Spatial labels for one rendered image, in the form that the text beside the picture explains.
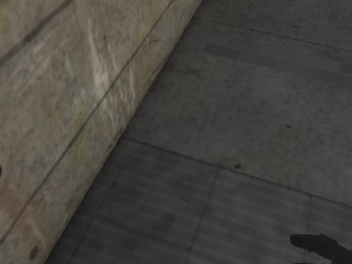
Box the right robot hand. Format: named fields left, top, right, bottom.
left=290, top=234, right=352, bottom=264

